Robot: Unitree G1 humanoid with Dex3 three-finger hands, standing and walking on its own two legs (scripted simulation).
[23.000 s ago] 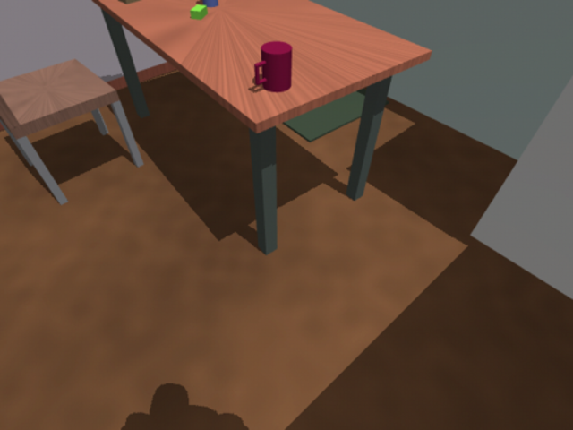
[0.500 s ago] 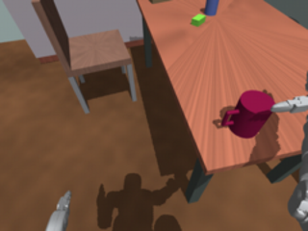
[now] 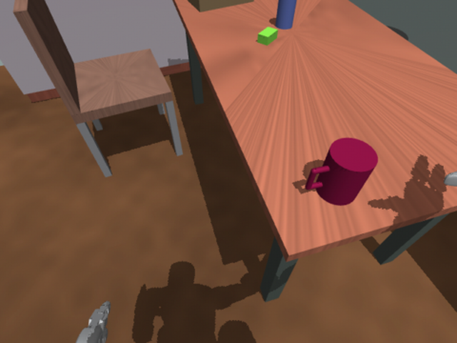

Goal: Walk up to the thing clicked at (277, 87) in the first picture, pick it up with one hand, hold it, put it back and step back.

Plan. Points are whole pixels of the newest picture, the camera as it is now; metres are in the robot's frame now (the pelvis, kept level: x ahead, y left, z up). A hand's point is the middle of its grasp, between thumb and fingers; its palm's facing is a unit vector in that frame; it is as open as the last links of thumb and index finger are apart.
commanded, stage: sink last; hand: right
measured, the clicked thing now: (336, 174) +0.44 -0.20 +0.04
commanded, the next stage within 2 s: home in 0.88 s
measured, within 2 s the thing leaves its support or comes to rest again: neither
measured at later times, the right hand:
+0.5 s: hand out of the picture +0.18 -0.26 +0.15, palm faces +0.40 +0.80 -0.45, open 17.4 cm
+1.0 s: hand out of the picture +0.16 -0.25 +0.17, palm faces +0.45 +0.75 -0.49, open 17.4 cm
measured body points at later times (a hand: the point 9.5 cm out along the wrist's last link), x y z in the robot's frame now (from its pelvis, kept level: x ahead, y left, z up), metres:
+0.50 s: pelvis -0.01 +0.01 +0.01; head -0.01 +0.03 +0.46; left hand +0.15 +0.26 -0.08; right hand +0.16 -0.30 +0.17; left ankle -0.02 +0.14 -0.72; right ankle +0.02 -0.11 -0.72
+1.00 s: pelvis -0.02 +0.03 +0.01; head -0.02 +0.06 +0.46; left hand +0.15 +0.28 -0.09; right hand +0.13 -0.29 +0.20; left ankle -0.02 +0.14 -0.72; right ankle +0.02 -0.11 -0.72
